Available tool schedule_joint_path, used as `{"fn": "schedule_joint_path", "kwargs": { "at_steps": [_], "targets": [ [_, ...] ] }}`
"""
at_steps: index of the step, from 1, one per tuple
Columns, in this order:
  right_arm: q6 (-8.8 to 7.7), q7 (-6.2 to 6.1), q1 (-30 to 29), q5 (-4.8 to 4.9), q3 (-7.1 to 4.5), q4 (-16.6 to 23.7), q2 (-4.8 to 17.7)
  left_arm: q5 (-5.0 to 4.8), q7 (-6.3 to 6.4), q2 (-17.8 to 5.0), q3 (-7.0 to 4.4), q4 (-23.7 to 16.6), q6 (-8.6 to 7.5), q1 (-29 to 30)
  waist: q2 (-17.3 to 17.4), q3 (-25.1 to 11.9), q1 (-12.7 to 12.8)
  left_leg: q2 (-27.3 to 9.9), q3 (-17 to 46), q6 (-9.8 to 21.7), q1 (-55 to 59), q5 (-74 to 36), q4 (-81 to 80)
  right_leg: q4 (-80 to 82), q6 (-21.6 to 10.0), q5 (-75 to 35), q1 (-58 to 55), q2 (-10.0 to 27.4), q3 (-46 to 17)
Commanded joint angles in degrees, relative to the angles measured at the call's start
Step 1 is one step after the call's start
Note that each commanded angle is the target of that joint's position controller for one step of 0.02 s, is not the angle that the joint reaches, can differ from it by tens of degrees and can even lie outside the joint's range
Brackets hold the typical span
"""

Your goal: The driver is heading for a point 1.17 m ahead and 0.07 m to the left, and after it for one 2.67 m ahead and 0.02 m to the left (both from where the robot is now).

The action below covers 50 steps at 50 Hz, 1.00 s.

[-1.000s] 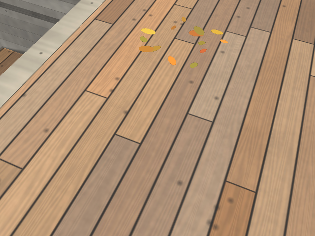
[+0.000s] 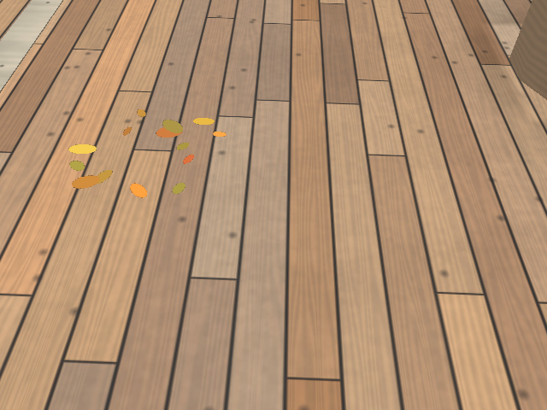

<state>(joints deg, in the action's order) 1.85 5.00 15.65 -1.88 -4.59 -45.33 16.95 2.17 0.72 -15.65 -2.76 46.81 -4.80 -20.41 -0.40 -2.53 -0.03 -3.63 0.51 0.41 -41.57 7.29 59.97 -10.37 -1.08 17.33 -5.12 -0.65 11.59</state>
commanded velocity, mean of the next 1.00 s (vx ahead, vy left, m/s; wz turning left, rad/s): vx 0.95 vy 0.00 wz -0.17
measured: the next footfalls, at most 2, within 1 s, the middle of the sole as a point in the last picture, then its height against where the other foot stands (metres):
left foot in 0.20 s outside the picture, level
right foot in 0.68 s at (202, 331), level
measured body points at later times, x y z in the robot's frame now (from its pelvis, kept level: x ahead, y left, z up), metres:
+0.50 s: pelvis +0.39 +0.16 -0.01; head +0.41 +0.18 +0.44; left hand +0.46 +0.43 -0.13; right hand +0.48 -0.09 -0.13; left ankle +0.26 +0.16 -0.74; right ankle +0.60 +0.04 -0.65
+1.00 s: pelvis +0.86 +0.25 +0.00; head +0.89 +0.24 +0.44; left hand +0.84 +0.54 -0.13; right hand +1.13 +0.04 -0.04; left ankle +1.10 +0.42 -0.69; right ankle +0.72 +0.21 -0.74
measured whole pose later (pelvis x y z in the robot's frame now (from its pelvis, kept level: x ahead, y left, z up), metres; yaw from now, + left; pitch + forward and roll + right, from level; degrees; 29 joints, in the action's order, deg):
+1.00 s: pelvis +0.86 +0.25 +0.00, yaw -10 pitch +3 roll +0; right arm -4.1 1.1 -4.4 -2.0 3.9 -32.0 13.2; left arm -0.3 -1.1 -16.6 -4.4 51.2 -4.4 -27.1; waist 0.1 1.0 8.5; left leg -6.1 6.0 -2.7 -39.6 -2.1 35.6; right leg -17.7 -8.7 19.5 -1.7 -9.7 -13.8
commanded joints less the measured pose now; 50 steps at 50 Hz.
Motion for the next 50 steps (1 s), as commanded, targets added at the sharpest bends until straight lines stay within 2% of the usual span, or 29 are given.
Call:
{"fn": "schedule_joint_path", "kwargs": {
  "at_steps": [1, 4, 6, 8, 9, 10, 11, 12, 13, 14, 15, 16, 18, 22, 26, 28, 30, 32, 33, 34, 35, 36, 37, 38, 40, 42, 44, 47, 50],
  "targets": [
    [-1.31, 0.9, -12.52, 0.17, 0.06, 7.94, 3.4, 0.2, 0.14, -7.96, -2.21, -1.53, -1.56, 0.12, -3.1, 12.38, 2.67, -3.65, -1.49, 2.44, -13.63, -1.18, -3.99, 9.23, -6.56, 6.56, -0.04, 18.55, -4.79],
    [-1.53, 1.26, -17.26, 0.42, 1.15, 10.37, 2.09, 0.61, 0.06, -7.97, -2.23, 0.53, -1.73, -1.8, -2.73, 14.29, 3.81, -3.67, -6.14, 6.31, -10.61, 0.34, -10.31, 8.63, -6.09, -4.2, -1.95, 17.83, 1.1],
    [-1.55, 0.6, -15.13, 0.76, 1.51, 10.48, 1.67, 0.34, 0.02, -9.07, -2.19, 1.0, -1.47, -0.37, -3.24, 11.35, 1.34, 0.38, -11.12, 9.72, -0.25, 3.41, -14.77, 1.58, -4.81, -36.0, -2.13, 16.46, 6.12],
    [-1.8, -0.51, -3.89, 1.57, 0.32, 7.92, 4.24, 0.41, 0.23, -12.63, -2.85, 0.88, 0.04, -0.05, -5.87, 2.6, -5.2, 7.38, -14.28, 12.11, 15.43, 11.02, -13.36, -17.4, -4.67, -70.69, -2.43, 17.52, 7.13],
    [-2.35, -1.14, 6.49, 1.71, -1.06, 5.3, 6.89, -0.03, -0.05, -14.56, -3.3, 0.06, 0.84, 1.25, -5.88, -3.57, -10.4, 10.34, -13.33, 13.26, 29.88, 13.19, -15.3, -32.56, -4.74, -72.42, 3.51, 17.83, 6.27],
    [-2.45, -2.24, 17.41, 0.97, -3.14, 1.36, 11.07, 0.2, -0.48, -13.28, -2.72, -0.41, 0.71, 1.68, -1.97, -9.24, -14.96, 10.57, -6.71, 14.22, 48.74, 14.56, -20.57, -51.65, -2.65, -56.22, 16.18, 15.24, 5.5],
    [-1.47, -3.29, 11.03, 1.05, -5.04, 1.86, 18.46, -0.93, -1.92, -3.84, -0.65, -4.71, -0.26, 2.94, 18.03, -7.81, -7.53, -4.48, 26.98, 19.94, 60.44, 33.71, -34.92, -76.03, 1.95, 4.79, 44.26, 1.41, 2.09],
    [-1.64, -2.97, 11.6, 0.44, -5.05, 4.51, 19.89, -0.69, -1.94, -5.68, 0.11, -8.45, -1.81, 5.17, 10.13, -16.59, -7.85, -12.53, 47.67, 22.88, 64.64, 35.43, -44.37, -83.48, 1.04, 5.95, 50.93, 0.02, -12.48],
    [-1.88, -3.67, 11.87, 0.13, -4.36, 2.71, 16.61, -1.15, -1.64, -7.19, -0.04, -8.39, -2.38, 10.51, 2.54, -10.36, -8.86, -12.78, 41.32, 19.61, 60.3, 27.79, -45.97, -81.88, -0.06, 0.29, 53.6, 3.58, -14.35],
    [-2.74, -4.34, 10.82, -0.22, -3.56, 1.46, 13.73, -1.97, -1.24, -6.25, 0.46, -7.07, -2.45, 7.59, -0.8, -2.86, -5.16, -12.46, 34.02, 17.13, 49.9, 19.35, -44.94, -77.6, -0.67, -2.25, 51.24, 6.54, -13.16],
    [-3.93, -4.56, 7.36, -0.48, -2.4, 1.61, 10.46, -0.93, -1.29, -5.53, 0.79, -6.31, -1.82, 7.63, -4.01, -0.86, -2.77, -9.92, 27.51, 14.62, 42.13, 16.59, -44.34, -72.62, -1.25, -2.99, 47.48, 9.11, -14.2],
    [-4.86, -4.7, 3.8, -0.46, -1.35, 2.23, 8.13, -0.33, -1.78, -4.7, 1.08, -4.35, -0.59, 3.84, -2.99, 1.01, -0.01, -7.75, 21.58, 12.93, 35.7, 14.72, -45.64, -70.4, -1.54, -4.42, 43.33, 10.0, -14.9],
    [-6.93, -4.29, 3.44, 0.16, -0.17, 1.48, 5.52, -0.65, -2.86, -4.48, 0.94, -2.49, 2.05, 1.58, -0.61, 4.18, 1.81, -6.29, 15.25, 11.1, 28.82, 11.57, -49.39, -66.42, -1.39, -5.18, 40.45, 10.83, -16.08],
    [-9.04, -3.44, 7.01, 0.71, 0.27, -0.61, 5.29, -2.18, -3.57, -3.29, 0.85, -4.09, 2.91, 10.73, 1.93, 11.47, -0.94, -1.77, -0.78, 3.52, 30.79, -11.8, -54.42, -53.07, -2.19, -14.78, 48.09, 6.45, -14.51],
    [-10.11, -4.22, 6.21, 1.18, 1.83, -1.08, 3.28, -2.18, -4.51, -1.84, 1.76, -5.05, 1.59, 15.87, 3.13, 10.24, -1.19, 0.01, -11.35, 0.45, 36.21, -36.51, -55.83, -37.19, -4.3, -25.97, 43.94, 2.97, -4.62],
    [-10.58, -5.2, 6.13, 1.21, 1.92, -1.62, 4.66, -2.17, -4.84, -2.05, 1.98, -4.48, 1.38, 15.16, 3.65, 7.85, -0.12, -1.35, -13.42, -0.77, 41.23, -53.4, -54.61, -30.46, -5.63, -29.43, 38.0, -0.24, -0.8],
    [-9.83, -7.07, 4.06, 0.84, 1.05, -1.32, 8.11, -2.1, -4.43, -4.66, 1.27, -2.2, 2.05, 7.85, 6.85, 2.27, 4.6, -3.91, -14.23, -1.94, 48.48, -72.37, -45.73, -28.49, -6.69, -27.55, 30.53, -3.81, 0.7],
    [-7.55, -8.41, -1.32, -0.4, -0.09, 0.31, 11.1, -2.04, -3.59, -9.93, -0.99, 2.84, 2.94, -10.35, 8.37, -5.3, 14.45, -5.84, -13.43, -2.25, 47.72, -82.48, -22.76, -29.28, -8.91, -19.63, 14.14, -7.18, -0.31],
    [-6.51, -8.62, -7.21, -0.68, -0.59, 1.54, 12.0, -2.12, -2.91, -12.22, -2.56, 6.21, 3.35, -23.46, 7.21, -7.27, 22.0, -5.17, -12.42, -1.46, 40.19, -74.85, -0.63, -25.95, -13.04, -16.69, 3.59, -3.76, -6.52],
    [-6.41, -7.08, -12.02, -0.72, 0.39, 1.87, 7.43, -3.19, -2.02, -11.56, -3.14, 8.38, 3.81, -26.18, -3.15, -2.52, 22.58, 4.94, -12.63, 0.17, 26.31, -21.21, 26.13, -21.73, -15.59, -14.7, -1.74, -1.54, -10.6],
    [-7.78, -5.84, -11.71, -1.21, 3.41, 6.88, -3.29, -2.05, -1.87, -11.86, -2.95, 8.5, 4.08, -18.96, -16.81, 2.92, 10.9, 12.19, -4.64, -1.11, -0.83, 21.8, 43.78, -30.13, -20.13, -26.1, -7.27, 1.42, -26.31],
    [-9.02, -4.99, -3.35, 0.65, 5.11, 11.25, -4.16, -1.13, -1.42, -12.86, -3.04, 4.9, 3.88, -11.21, -16.9, -7.65, 3.8, 10.1, 6.68, -1.19, -10.88, 22.02, 44.74, -14.27, -28.93, -3.52, -13.65, 11.66, -53.78],
    [-10.39, -4.55, -4.41, -1.0, 5.11, 10.17, 1.14, -0.84, -1.11, -9.7, -3.06, 2.35, 3.7, -7.7, -2.97, -4.19, 3.63, 6.31, 8.63, 0.9, -10.07, 15.88, 36.58, -1.93, -26.46, 14.68, -6.66, 13.92, -61.04],
    [-10.46, -4.32, -6.77, -1.6, 4.43, 9.38, 4.09, -0.73, -1.21, -7.3, -2.51, 2.2, 3.43, -4.74, 7.27, 2.04, 1.12, 3.68, 7.62, 1.03, -6.37, 11.54, 29.69, 0.57, -22.55, 17.81, 4.7, 12.25, -56.75],
    [-8.14, -4.52, -8.36, -3.23, 5.1, 10.23, 3.72, -1.29, -0.77, -7.78, -2.12, 2.0, 1.42, -3.18, 9.04, 7.85, -2.13, 0.31, 7.0, -1.39, -0.99, 11.48, 20.23, 1.08, -20.72, 9.38, 19.23, 7.9, -49.1],
    [-6.03, -4.35, -11.47, -2.9, 5.87, 11.8, 3.01, -1.61, -0.93, -8.57, -2.11, 1.65, -0.18, -2.15, 7.53, 10.57, -2.64, -2.11, 3.38, -3.53, 6.13, 8.13, 7.18, 3.56, -19.32, 3.37, 30.87, 2.87, -40.21],
    [-5.98, -3.99, -18.17, -1.37, 6.48, 14.61, 2.32, -1.91, -0.99, -9.15, -2.7, 1.59, -0.79, -3.49, 3.84, 10.76, 0.52, -2.61, 1.28, -4.68, 11.01, -0.97, -6.65, 3.87, -17.91, -7.19, 33.31, 0.33, -35.26],
    [-6.12, -3.9, -23.34, 0.19, 7.14, 16.57, 0.22, -2.88, -1.75, -10.09, -3.68, 2.0, -0.54, -6.67, -0.45, 7.48, 5.85, 0.51, -0.95, -3.82, 14.96, -12.77, -21.41, 0.69, -13.77, -19.59, 25.25, -1.28, -33.36],
    [-6.76, -4.33, -23.67, 0.37, 6.5, 17.23, 1.73, -2.43, -1.54, -11.06, -4.48, 1.65, -0.08, -7.26, -3.17, 4.75, 6.88, 3.08, -0.17, -2.62, 17.92, -12.09, -30.16, -5.19, -11.24, -29.15, 15.48, 0.18, -34.89]
  ]
}}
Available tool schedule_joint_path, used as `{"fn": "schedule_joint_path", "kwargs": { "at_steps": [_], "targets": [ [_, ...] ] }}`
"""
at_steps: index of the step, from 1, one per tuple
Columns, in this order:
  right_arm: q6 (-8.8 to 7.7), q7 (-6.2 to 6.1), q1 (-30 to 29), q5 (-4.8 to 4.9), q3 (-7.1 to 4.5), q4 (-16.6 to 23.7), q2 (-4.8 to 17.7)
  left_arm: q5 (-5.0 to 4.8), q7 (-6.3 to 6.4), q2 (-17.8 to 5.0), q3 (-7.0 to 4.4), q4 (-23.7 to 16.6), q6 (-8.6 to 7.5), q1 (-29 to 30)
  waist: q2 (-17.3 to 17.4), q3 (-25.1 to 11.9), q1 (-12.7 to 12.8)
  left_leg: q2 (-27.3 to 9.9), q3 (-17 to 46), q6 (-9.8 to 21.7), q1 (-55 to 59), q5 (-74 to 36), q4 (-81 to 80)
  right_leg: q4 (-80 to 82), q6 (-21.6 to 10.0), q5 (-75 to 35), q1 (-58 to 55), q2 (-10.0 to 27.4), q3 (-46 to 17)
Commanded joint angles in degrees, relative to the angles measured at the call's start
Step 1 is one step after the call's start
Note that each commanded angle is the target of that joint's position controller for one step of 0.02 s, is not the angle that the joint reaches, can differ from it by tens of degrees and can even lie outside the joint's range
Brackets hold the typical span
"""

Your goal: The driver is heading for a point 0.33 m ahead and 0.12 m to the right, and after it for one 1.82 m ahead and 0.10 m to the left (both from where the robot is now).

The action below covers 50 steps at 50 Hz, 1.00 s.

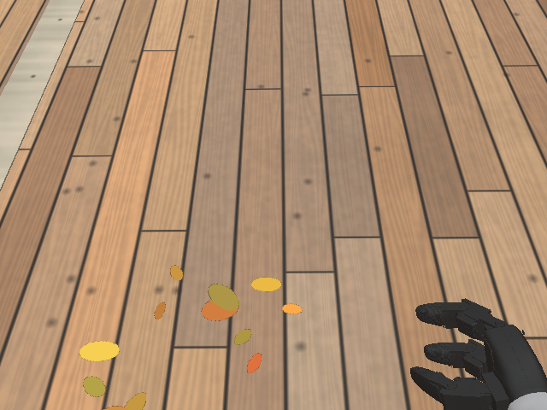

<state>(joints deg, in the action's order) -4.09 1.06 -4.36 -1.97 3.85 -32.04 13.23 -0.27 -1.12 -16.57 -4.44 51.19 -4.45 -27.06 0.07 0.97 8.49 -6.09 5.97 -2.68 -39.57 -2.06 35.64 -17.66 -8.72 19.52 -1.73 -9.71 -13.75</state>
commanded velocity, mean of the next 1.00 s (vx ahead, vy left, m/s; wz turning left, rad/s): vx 0.39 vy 0.00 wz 0.19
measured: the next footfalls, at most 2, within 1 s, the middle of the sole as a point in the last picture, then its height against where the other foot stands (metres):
left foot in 0.08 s outside the picture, level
right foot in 0.44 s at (362, 393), level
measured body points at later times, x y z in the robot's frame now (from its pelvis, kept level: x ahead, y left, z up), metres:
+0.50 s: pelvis +0.39 +0.02 -0.01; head +0.43 +0.00 +0.43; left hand +0.68 +0.15 -0.08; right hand +0.25 -0.21 -0.15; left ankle +0.26 +0.19 -0.68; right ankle +0.49 -0.08 -0.74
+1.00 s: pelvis +0.46 +0.07 +0.00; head +0.49 +0.10 +0.44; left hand +0.53 +0.36 -0.13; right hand +0.67 -0.18 -0.09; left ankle +0.50 +0.15 -0.73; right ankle +0.50 -0.08 -0.66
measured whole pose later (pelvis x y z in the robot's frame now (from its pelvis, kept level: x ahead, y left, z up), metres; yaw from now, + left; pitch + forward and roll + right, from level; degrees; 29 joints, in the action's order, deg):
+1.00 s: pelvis +0.46 +0.07 +0.00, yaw +15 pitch +1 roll -2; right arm 4.0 0.2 12.4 -0.8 -4.4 -36.9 17.3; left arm 1.9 1.0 -16.6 -3.0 41.0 2.0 -10.1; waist -2.4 3.0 -0.3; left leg 4.0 1.8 4.6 -21.8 11.7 32.7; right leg -63.1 3.2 23.7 30.9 2.8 0.1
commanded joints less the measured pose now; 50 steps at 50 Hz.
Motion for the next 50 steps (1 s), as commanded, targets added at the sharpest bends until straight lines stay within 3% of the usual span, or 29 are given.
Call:
{"fn": "schedule_joint_path", "kwargs": {
  "at_steps": [1, 2, 3, 4, 5, 6, 7, 9, 11, 14, 16, 19, 21, 22, 23, 24, 25, 27, 29, 34, 40, 41, 42, 43, 44, 45, 47, 48, 50],
  "targets": [
    [-1.09, -0.74, -1.17, 0.34, -2.63, 3.25, 6.96, 0.14, 0.53, -10.9, -3.05, -3.12, -0.46, 0.25, -3.88, -0.79, -2.94, 6.9, -5.21, 0.91, 20.05, -0.37, -8.07, -1.96, -2.32, -37.22, 9.79, 9.33, -10.07],
    [-1.41, -1.33, 4.49, 0.5, -3.9, 1.6, 9.76, 0.51, 0.53, -12.41, -3.38, -3.56, -0.6, 1.4, -3.63, -5.06, -5.88, 8.16, -4.8, 1.69, 26.58, 4.3, -8.2, -9.59, -1.0, -44.34, 7.84, 9.28, -9.91],
    [-1.8, -2.0, 14.6, 0.66, -5.22, -0.8, 12.26, 0.65, 0.29, -14.41, -3.77, -4.36, -0.82, 4.62, -3.23, -10.67, -12.31, 7.17, -4.27, 2.49, 37.51, 7.92, -7.98, -21.15, 0.17, -45.17, 10.11, 7.97, -8.66],
    [-2.11, -3.09, 28.29, -0.12, -7.05, -3.64, 15.99, 0.85, 0.19, -12.0, -3.18, -5.88, -1.58, 8.1, -1.74, -17.3, -18.97, 0.55, 0.7, 3.94, 52.37, 18.17, -4.29, -36.61, 0.75, -36.29, 18.79, 6.16, -6.47],
    [-2.15, -3.82, 36.27, -2.59, -8.3, -5.32, 19.73, 0.04, 0.55, -1.36, -0.47, -8.61, -2.07, 7.98, 12.42, -22.81, -18.66, -16.48, 21.02, 5.76, 66.1, 36.92, -8.09, -54.82, 0.88, 8.4, 34.59, 1.65, -0.18],
    [-1.5, -3.05, 29.28, -2.33, -9.47, -4.89, 22.42, -1.85, 0.46, -1.66, 0.89, -11.88, -1.48, 2.26, 26.61, -27.45, -11.68, -23.64, 50.3, 11.62, 66.22, 47.99, -20.55, -64.9, 1.4, 8.68, 45.55, 2.65, 4.51],
    [-0.98, -2.63, 21.82, -1.94, -8.45, -2.93, 14.28, 0.09, 0.98, -6.16, 0.42, -9.48, 0.01, 7.63, 12.37, -16.33, -12.23, -19.02, 40.92, 11.1, 56.8, 54.65, -21.89, -66.21, 1.28, 1.05, 49.23, 7.89, 6.65],
    [-0.7, -2.16, 20.28, -1.72, -6.9, -4.97, 8.3, 1.71, -0.46, -6.79, -0.15, -10.04, 1.22, 14.57, 0.56, -4.82, -11.95, -13.05, 18.21, 8.85, 43.29, 25.15, -20.46, -60.66, 2.96, -4.03, 46.71, 11.42, 8.95],
    [-1.89, -1.59, 26.48, -1.1, -5.79, -10.29, 5.32, 3.13, -1.43, -2.49, 0.97, -12.14, 2.1, 15.68, 3.93, -2.28, -9.91, -9.66, 8.37, 9.18, 38.33, -9.46, -17.61, -57.93, 4.3, -0.69, 44.71, 11.58, 8.69],
    [-4.06, -0.18, 28.19, 0.85, -5.9, -13.84, 6.35, 3.38, -1.34, -0.44, 2.34, -14.56, 1.97, 17.9, 6.77, -1.39, -8.2, -8.43, 2.3, 10.09, 36.4, -32.43, -18.4, -46.17, 5.47, 0.1, 44.22, 8.04, 7.44],
    [-3.56, -0.26, 20.21, 1.35, -6.44, -12.81, 9.41, 2.97, -2.39, -0.59, 3.6, -15.99, 1.47, 19.8, 8.39, -0.99, -4.76, -3.8, -4.54, 8.65, 26.28, -25.66, -21.95, -25.38, 5.84, -10.53, 31.17, 8.67, 11.46],
    [-2.83, 0.3, 25.54, 2.43, -7.15, -15.58, 11.67, 2.5, -2.71, -1.47, 4.09, -13.97, 1.14, 19.97, 7.49, -1.54, -5.45, -1.83, -3.02, 8.26, 22.48, -24.15, -21.08, -15.93, 5.84, -24.64, 14.01, 5.66, 15.69],
    [-2.44, -0.03, 26.6, 3.07, -7.56, -16.21, 12.96, 4.12, -1.32, -4.43, 3.39, -10.7, 0.54, 13.45, 3.83, -3.9, -2.25, -0.38, -2.32, 6.08, 25.13, -26.79, -9.73, -10.73, 4.01, -29.47, 5.87, 6.65, 13.8],
    [-2.2, -0.18, 28.07, 3.47, -7.63, -15.84, 13.0, 5.16, -0.37, -6.9, 2.85, -9.92, -0.16, 10.46, 1.73, -6.33, -1.19, 2.53, -2.7, 4.94, 22.12, -17.65, 0.46, -9.86, 3.41, -39.63, -0.77, 11.09, 11.41],
    [-1.69, -0.52, 31.77, 3.98, -6.9, -13.68, 9.03, 6.15, 0.62, -11.72, 1.94, -10.76, -0.51, 6.5, -8.51, -14.97, -1.61, 7.57, -6.11, 3.15, 13.44, 16.3, 19.86, -16.42, -0.42, -74.89, -13.41, 28.98, -1.15],
    [0.09, -2.23, 39.71, 5.84, -6.52, -13.95, 6.81, 3.15, 0.62, -11.4, 1.31, -12.3, 0.27, 5.62, -14.01, -29.8, -3.32, 10.82, -3.54, 3.39, 11.09, 42.47, 38.24, -18.75, -7.98, -93.93, -20.25, 41.55, -10.59],
    [1.52, -2.81, 38.77, 3.86, -7.68, -15.09, 10.64, 0.6, 0.88, -8.56, 1.49, -13.32, 1.24, 8.93, -5.96, -27.68, -4.18, 8.57, -1.57, 3.58, 9.8, 39.11, 40.28, -16.31, -7.38, -84.31, -13.38, 37.48, -6.05],
    [3.0, -2.36, 34.29, 1.89, -8.07, -14.4, 9.03, 0.72, 1.97, -2.78, 2.97, -13.75, 1.63, 16.42, -4.59, -13.34, -7.69, 4.86, -3.61, 2.39, 5.55, 33.02, 36.41, -9.47, -4.4, -61.32, -0.82, 31.18, 1.33],
    [5.02, -1.56, 33.23, 0.46, -8.46, -13.69, 7.44, 0.86, 3.05, -2.19, 3.02, -13.06, 1.59, 17.85, -7.08, -7.06, -9.93, 4.3, -5.05, 0.82, 9.03, 28.92, 34.94, -4.15, -3.72, -53.04, 10.16, 28.38, 7.08],
    [7.74, -0.45, 27.85, 0.76, -8.6, -9.07, 4.09, 1.69, 3.15, -1.96, 2.27, -13.17, 0.88, 21.93, -8.53, -5.95, -13.0, 1.88, -6.18, 1.51, 13.03, 19.99, 24.17, -0.65, -2.7, -36.26, 19.0, 28.15, 16.18],
    [8.17, 1.42, 19.77, 0.93, -8.99, -4.32, 6.09, 1.48, 2.08, -5.66, -0.02, -12.51, 2.49, 18.96, -7.93, -4.98, -10.26, 4.06, -11.14, 4.21, 22.78, 17.46, 4.88, -7.04, 2.54, -14.53, 19.92, 30.24, 21.42],
    [7.8, 1.3, 20.42, 0.68, -9.23, -4.39, 6.48, 1.25, 1.93, -5.88, -0.29, -12.18, 3.04, 18.04, -5.64, -4.83, -10.69, 5.12, -11.34, 5.01, 25.94, 16.56, 0.58, -11.48, 4.58, -9.26, 20.81, 29.16, 22.79],
    [7.03, 0.89, 23.38, 0.15, -9.82, -5.5, 8.37, 1.89, 1.59, -5.51, -0.56, -11.08, 4.0, 14.59, 1.4, -4.54, -11.27, 4.95, -6.88, 6.28, 30.02, 14.62, -5.43, -21.06, 7.49, -0.24, 23.4, 26.03, 24.86],
    [6.1, -0.15, 23.46, 0.13, -11.06, -4.34, 15.58, 2.5, 1.08, -2.37, 0.1, -12.0, 5.37, 11.1, 19.65, -1.1, -9.27, -8.84, 14.52, 9.83, 30.38, -1.22, -13.81, -39.43, 11.95, 19.07, 34.02, 18.43, 29.01],
    [6.05, -0.41, 25.22, 0.42, -12.69, -2.23, 21.13, 2.74, 1.73, -2.43, 0.79, -16.19, 6.6, 15.73, 19.15, -4.28, -12.03, -15.19, 29.3, 19.38, 31.55, -9.13, -17.45, -48.1, 13.36, 22.29, 42.77, 10.9, 17.63],
    [6.58, -0.64, 26.14, 0.68, -12.78, -2.98, 19.55, 2.48, 2.12, -3.59, 0.83, -16.48, 6.84, 18.61, 11.85, -5.12, -13.02, -13.03, 26.25, 20.34, 32.01, 1.16, -18.55, -51.12, 12.88, 17.29, 43.85, 12.46, 12.8],
    [7.65, -1.25, 17.75, 0.9, -11.53, -1.61, 15.22, 1.65, 2.46, -4.35, 0.46, -15.35, 5.79, 18.62, 8.53, -1.72, -9.19, -5.28, 16.91, 15.9, 27.44, 9.77, -18.25, -47.06, 12.03, 5.19, 41.38, 13.73, 10.84],
    [7.8, -1.38, 15.16, 1.36, -11.1, -0.59, 13.64, 2.28, 2.46, -5.04, 0.2, -14.47, 5.65, 17.25, 9.2, -2.52, -8.45, -2.88, 14.3, 14.84, 26.36, 6.6, -17.28, -46.95, 12.03, 2.28, 39.18, 13.11, 11.77],
    [7.35, -1.19, 15.0, 1.52, -9.98, -0.33, 10.78, 2.25, 2.22, -5.17, 0.07, -11.89, 6.25, 13.34, 5.98, -6.92, -8.2, -3.11, 10.42, 14.77, 28.28, -3.68, -15.77, -48.29, 11.89, 1.15, 35.37, 12.12, 12.81]
  ]
}}
Keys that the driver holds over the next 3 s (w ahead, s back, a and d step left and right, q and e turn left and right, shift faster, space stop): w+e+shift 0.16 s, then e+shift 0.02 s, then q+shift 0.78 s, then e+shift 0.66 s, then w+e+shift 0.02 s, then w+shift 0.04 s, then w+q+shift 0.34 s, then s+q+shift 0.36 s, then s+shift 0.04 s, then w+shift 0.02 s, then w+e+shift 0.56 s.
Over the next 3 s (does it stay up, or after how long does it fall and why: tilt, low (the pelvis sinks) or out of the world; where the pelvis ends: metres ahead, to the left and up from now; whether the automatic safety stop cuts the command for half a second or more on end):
stays up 0.95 0.07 -0.02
